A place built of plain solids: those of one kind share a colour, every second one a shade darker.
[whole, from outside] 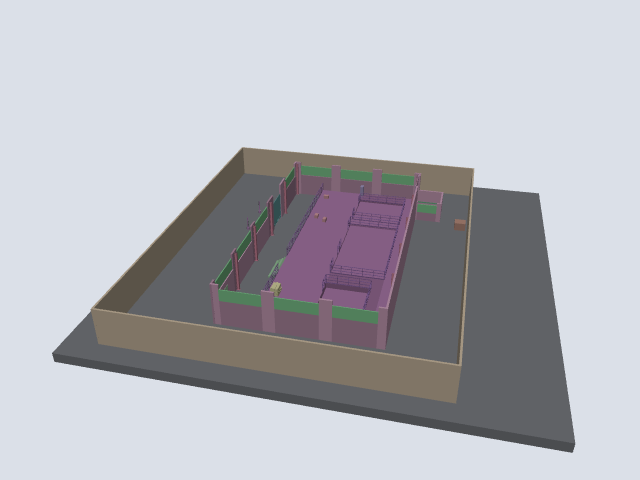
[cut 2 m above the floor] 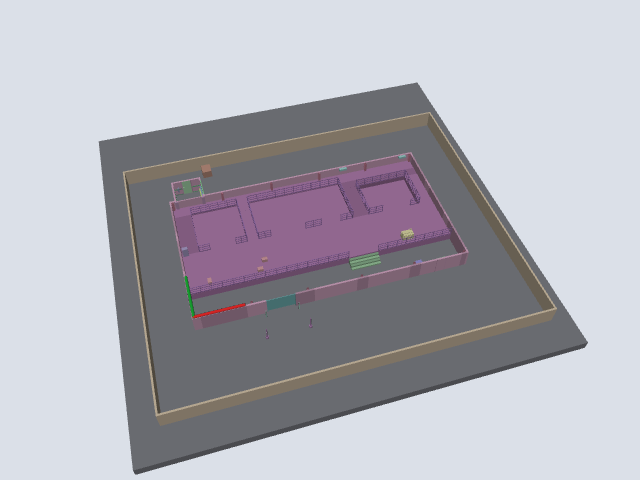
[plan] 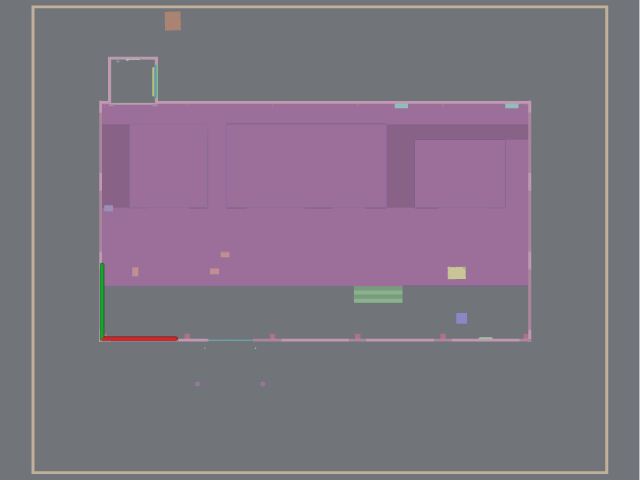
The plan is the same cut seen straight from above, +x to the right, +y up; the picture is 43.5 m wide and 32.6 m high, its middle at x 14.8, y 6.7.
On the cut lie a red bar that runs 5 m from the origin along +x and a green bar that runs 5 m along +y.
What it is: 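A works' hall with a railed raised floor and openings in the rail; one tall room; a strip of floor behind the doors, a deck 0.89 m over it that fills the rest, and 3 sunk grounds in the deck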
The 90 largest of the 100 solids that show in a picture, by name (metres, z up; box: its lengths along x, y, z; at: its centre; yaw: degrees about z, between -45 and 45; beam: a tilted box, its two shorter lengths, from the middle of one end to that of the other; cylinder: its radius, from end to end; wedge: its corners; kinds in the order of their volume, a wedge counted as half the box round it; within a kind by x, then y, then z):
{
 "raised_floor_bank_1": {"box": [1.9, 4.6, 0.94], "at": [0.95, 11.2, 0.42]},
 "raised_floor_bank_2": {"box": [1.9, 1.05, 0.94], "at": [0.95, 14.03, 0.42]},
 "raised_floor_bank_3": {"box": [5.25, 5.65, 0.77], "at": [4.53, 11.72, 0.34]},
 "raised_floor_bank_4": {"box": [1.3, 4.6, 0.94], "at": [7.8, 11.2, 0.42]},
 "raised_floor_bank_5": {"box": [1.3, 1.05, 0.94], "at": [7.8, 14.03, 0.42]},
 "raised_floor_bank_6": {"box": [10.85, 5.65, 0.78], "at": [13.88, 11.72, 0.34]},
 "raised_floor_bank_7": {"box": [28.95, 5.35, 0.94], "at": [14.47, 6.22, 0.42]},
 "raised_floor_bank_8": {"box": [28.95, 1.4, 0.94], "at": [14.47, 15.25, 0.42]},
 "raised_floor_bank_9": {"box": [1.95, 4.6, 0.94], "at": [20.27, 11.2, 0.42]},
 "raised_floor_bank_10": {"box": [9.65, 1.05, 0.94], "at": [24.12, 14.03, 0.42]},
 "raised_floor_bank_11": {"box": [6.1, 4.6, 0.36], "at": [24.3, 11.2, 0.13]},
 "raised_floor_bank_12": {"box": [1.6, 4.6, 0.94], "at": [28.15, 11.2, 0.42]},
 "yard_bound_1": {"box": [0.2, 31.83, 3.94], "at": [-4.69, 6.72, 1.92]},
 "yard_bound_2": {"box": [39.17, 0.2, 3.94], "at": [14.79, -9.1, 1.92]},
 "yard_bound_3": {"box": [39.17, 0.2, 3.94], "at": [14.79, 22.53, 1.92]},
 "yard_bound_4": {"box": [0.2, 31.83, 3.94], "at": [34.28, 6.72, 1.92]},
 "wall_1": {"box": [0.2, 0.81, 4.55], "at": [-0.1, 0.2, 2.23]},
 "wall_2": {"box": [0.2, 4.11, 2.8], "at": [-0.1, 2.65, 1.35]},
 "wall_3": {"box": [0.2, 1.21, 4.55], "at": [-0.1, 5.3, 2.23]},
 "wall_4": {"box": [0.2, 4.16, 2.8], "at": [-0.1, 7.97, 1.35]},
 "wall_5": {"box": [0.2, 1.21, 4.55], "at": [-0.1, 10.65, 2.23]},
 "wall_6": {"box": [0.2, 4.11, 2.8], "at": [-0.1, 13.3, 1.35]},
 "wall_7": {"box": [0.2, 0.81, 4.55], "at": [-0.1, 15.75, 2.23]},
 "wall_8": {"box": [0.81, 0.2, 4.55], "at": [0.2, -0.1, 2.23]},
 "wall_9": {"box": [0.8, 0.2, 4.55], "at": [0.2, 16.05, 2.23]},
 "wall_10": {"box": [0.2, 3.2, 2.55], "at": [0.5, 17.55, 1.23]},
 "wall_11": {"box": [3.12, 0.06, 4.55], "at": [2.1, 15.92, 2.23]},
 "wall_12": {"box": [3.0, 0.06, 2.55], "at": [2.1, 15.98, 1.23]},
 "wall_13": {"box": [3.4, 0.2, 2.55], "at": [2.1, 19.05, 1.23]},
 "wall_14": {"box": [4.61, 0.2, 2.8], "at": [2.9, -0.1, 1.35]},
 "wall_15": {"box": [0.2, 2.31, 1.15], "at": [3.7, 17.45, 0.53]},
 "wall_16": {"box": [0.2, 0.56, 2.55], "at": [3.7, 18.88, 1.23]},
 "wall_17": {"box": [2.01, 0.2, 4.55], "at": [6.2, -0.1, 2.23]},
 "wall_18": {"box": [2.01, 0.2, 4.55], "at": [11.2, -0.1, 2.23]},
 "wall_19": {"box": [4.56, 0.2, 2.8], "at": [14.47, -0.1, 1.35]},
 "wall_20": {"box": [25.55, 0.2, 4.55], "at": [16.38, 16.05, 2.23]},
 "wall_21": {"box": [1.21, 0.2, 4.55], "at": [17.35, -0.1, 2.23]},
 "wall_22": {"box": [4.61, 0.2, 2.8], "at": [20.25, -0.1, 1.35]},
 "wall_23": {"box": [1.21, 0.2, 4.55], "at": [23.15, -0.1, 2.23]},
 "wall_24": {"box": [4.61, 0.2, 2.8], "at": [26.05, -0.1, 1.35]},
 "wall_25": {"box": [0.81, 0.2, 4.55], "at": [28.75, -0.1, 2.23]},
 "wall_26": {"box": [0.2, 0.81, 4.55], "at": [29.05, 0.2, 2.23]},
 "wall_27": {"box": [0.2, 4.11, 2.8], "at": [29.05, 2.65, 1.35]},
 "wall_28": {"box": [0.2, 1.21, 4.55], "at": [29.05, 5.3, 2.23]},
 "wall_29": {"box": [0.2, 4.16, 2.8], "at": [29.05, 7.97, 1.35]},
 "wall_30": {"box": [0.2, 1.21, 4.55], "at": [29.05, 10.65, 2.23]},
 "wall_31": {"box": [0.2, 4.11, 2.8], "at": [29.05, 13.3, 1.35]},
 "wall_32": {"box": [0.2, 0.81, 4.55], "at": [29.05, 15.75, 2.23]},
 "window_pane_1": {"box": [0.1, 4.1, 1.26], "at": [-0.15, 2.65, 3.37]},
 "window_pane_2": {"box": [0.1, 4.15, 1.26], "at": [-0.15, 7.97, 3.37]},
 "window_pane_3": {"box": [0.1, 4.1, 1.26], "at": [-0.15, 13.3, 3.37]},
 "window_pane_4": {"box": [4.6, 0.1, 1.26], "at": [2.9, -0.15, 3.37]},
 "window_pane_5": {"box": [0.1, 2.3, 1.06], "at": [3.75, 17.45, 1.62]},
 "window_pane_6": {"box": [4.55, 0.1, 1.26], "at": [14.47, -0.15, 3.37]},
 "window_pane_7": {"box": [4.6, 0.1, 1.26], "at": [20.25, -0.15, 3.37]},
 "window_pane_8": {"box": [4.6, 0.1, 1.26], "at": [26.05, -0.15, 3.37]},
 "window_pane_9": {"box": [0.1, 4.1, 1.26], "at": [29.1, 2.65, 3.37]},
 "window_pane_10": {"box": [0.1, 4.15, 1.26], "at": [29.1, 7.97, 3.37]},
 "window_pane_11": {"box": [0.1, 4.1, 1.26], "at": [29.1, 13.3, 3.37]},
 "door_landing_1": {"box": [3.3, 0.3, 0.23], "at": [18.75, 2.58, 0.06]},
 "door_landing_2": {"box": [3.3, 0.3, 0.41], "at": [18.75, 2.86, 0.15]},
 "door_landing_3": {"box": [3.3, 0.3, 0.58], "at": [18.75, 3.14, 0.24]},
 "door_landing_4": {"box": [3.3, 0.3, 0.76], "at": [18.75, 3.42, 0.33]},
 "beyond_pallets_1": {"box": [1.08, 1.27, 0.94], "at": [4.8, 21.57, 0.46], "yaw": 1.4},
 "pallet_stack_1": {"box": [1.2, 0.2, 0.92], "at": [24.08, 4.45, 1.3]},
 "pallet_stack_2": {"box": [1.14, 0.74, 0.86], "at": [24.09, 4.46, 1.27]},
 "roller_shutter_1": {"box": [2.86, 0.06, 3.03], "at": [8.7, -0.12, 1.78]},
 "deck_rail_1": {"box": [0.05, 5.65, 0.05], "at": [1.87, 11.72, 1.92]},
 "deck_rail_2": {"box": [0.05, 5.65, 0.05], "at": [7.18, 11.72, 1.92]},
 "deck_rail_3": {"box": [17.1, 0.024, 0.1], "at": [8.55, 3.58, 0.94]},
 "deck_rail_4": {"box": [17.1, 0.05, 0.05], "at": [8.55, 3.58, 1.27]},
 "deck_rail_5": {"box": [17.1, 0.05, 0.05], "at": [8.55, 3.58, 1.59]},
 "deck_rail_6": {"box": [17.1, 0.05, 0.05], "at": [8.55, 3.58, 1.92]},
 "deck_rail_7": {"box": [10.85, 0.024, 0.1], "at": [13.88, 14.58, 0.94]},
 "deck_rail_8": {"box": [10.85, 0.05, 0.05], "at": [13.88, 14.58, 1.27]},
 "deck_rail_9": {"box": [10.85, 0.05, 0.05], "at": [13.88, 14.58, 1.59]},
 "deck_rail_10": {"box": [10.85, 0.05, 0.05], "at": [13.88, 14.58, 1.92]},
 "deck_rail_11": {"box": [6.1, 0.05, 0.05], "at": [24.3, 13.53, 1.92]},
 "deck_rail_12": {"box": [8.55, 0.024, 0.1], "at": [24.68, 3.58, 0.94]},
 "deck_rail_13": {"box": [8.55, 0.05, 0.05], "at": [24.68, 3.58, 1.27]},
 "deck_rail_14": {"box": [8.55, 0.05, 0.05], "at": [24.68, 3.58, 1.59]},
 "deck_rail_15": {"box": [8.55, 0.05, 0.05], "at": [24.68, 3.58, 1.92]},
 "tote_stack_1": {"box": [0.6, 0.4, 1.32], "at": [0.44, 8.86, 1.55]},
 "radiator_1": {"box": [0.14, 1.98, 0.76], "at": [3.48, 17.45, 0.49]},
 "carton_1": {"box": [0.4, 0.6, 0.4], "at": [2.25, 4.54, 1.09]},
 "carton_2": {"box": [0.6, 0.4, 0.4], "at": [7.63, 4.57, 1.09]},
 "signing_shelf_1": {"box": [0.9, 0.3, 0.26], "at": [20.33, 15.8, 1.84]},
 "signing_shelf_2": {"box": [0.9, 0.3, 0.26], "at": [27.83, 15.8, 1.84]},
 "door_leaf_1": {"box": [1.0, 0.044, 2.15], "at": [2.1, 18.95, 1.02]},
 "access_cover_1": {"box": [0.75, 0.75, 0.06], "at": [24.42, 1.37, -0.02]}
}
